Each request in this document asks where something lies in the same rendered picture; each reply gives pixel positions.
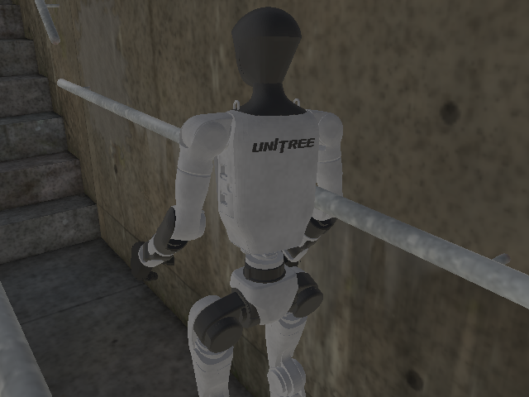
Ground robot left hand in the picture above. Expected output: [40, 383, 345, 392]
[131, 242, 174, 281]

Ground robot right shin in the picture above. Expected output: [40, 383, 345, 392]
[269, 358, 306, 397]

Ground right robot upper arm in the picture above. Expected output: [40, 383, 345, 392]
[306, 109, 343, 221]

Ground right robot forearm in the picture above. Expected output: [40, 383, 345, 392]
[282, 217, 338, 262]

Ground robot right hand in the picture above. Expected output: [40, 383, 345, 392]
[284, 255, 301, 267]

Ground left robot forearm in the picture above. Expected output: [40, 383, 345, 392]
[138, 207, 188, 267]

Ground left robot upper arm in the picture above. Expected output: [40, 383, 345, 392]
[170, 112, 233, 241]

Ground left robot thigh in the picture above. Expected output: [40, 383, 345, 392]
[188, 292, 247, 397]

